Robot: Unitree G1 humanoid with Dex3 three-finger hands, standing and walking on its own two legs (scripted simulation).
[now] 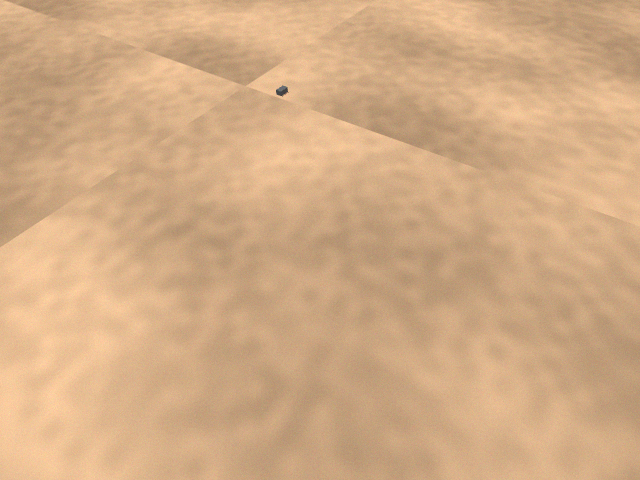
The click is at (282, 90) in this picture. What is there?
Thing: small brick
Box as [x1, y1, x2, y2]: [276, 86, 287, 95]
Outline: 287,87 281,86 276,89 276,93 279,95 283,94 287,91
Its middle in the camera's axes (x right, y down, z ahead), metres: -0.24 -0.95 +2.41
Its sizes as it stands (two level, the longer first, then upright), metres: 0.065 0.038 0.029
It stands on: the floor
